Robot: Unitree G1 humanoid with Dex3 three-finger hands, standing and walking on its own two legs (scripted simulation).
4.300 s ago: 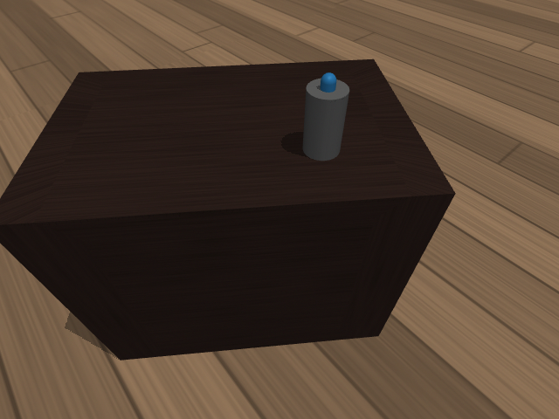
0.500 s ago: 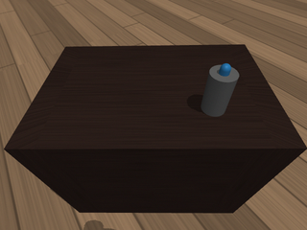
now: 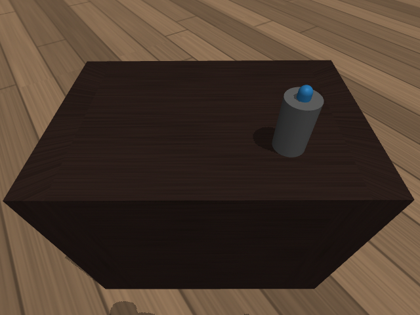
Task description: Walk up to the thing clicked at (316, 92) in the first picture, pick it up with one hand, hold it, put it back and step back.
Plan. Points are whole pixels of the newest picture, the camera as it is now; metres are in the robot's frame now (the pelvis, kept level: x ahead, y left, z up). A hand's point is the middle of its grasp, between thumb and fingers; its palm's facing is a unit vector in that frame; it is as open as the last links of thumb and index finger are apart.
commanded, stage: stand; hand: right
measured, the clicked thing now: (296, 118) +0.53 -0.20 +0.06
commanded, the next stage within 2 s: rise first in 1.90 s
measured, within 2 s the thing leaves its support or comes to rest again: neither
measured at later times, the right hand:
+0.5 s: hand out of the picture +0.07 -0.26 -0.16, palm faces -0.01 +0.94 -0.34, open 7.4 cm
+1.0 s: hand out of the picture +0.07 -0.25 -0.15, palm faces -0.01 +0.94 -0.35, open 7.4 cm
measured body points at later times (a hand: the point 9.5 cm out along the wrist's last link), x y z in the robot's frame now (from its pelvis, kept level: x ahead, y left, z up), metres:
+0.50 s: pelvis +0.00 +0.00 +0.00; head +0.01 +0.00 +0.45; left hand +0.06 +0.30 -0.13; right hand +0.07 -0.31 -0.13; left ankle +0.03 +0.13 -0.75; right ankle -0.02 -0.15 -0.75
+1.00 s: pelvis +0.00 +0.00 +0.00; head +0.01 +0.01 +0.45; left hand +0.08 +0.30 -0.13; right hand +0.07 -0.30 -0.13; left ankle +0.03 +0.13 -0.75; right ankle -0.02 -0.15 -0.75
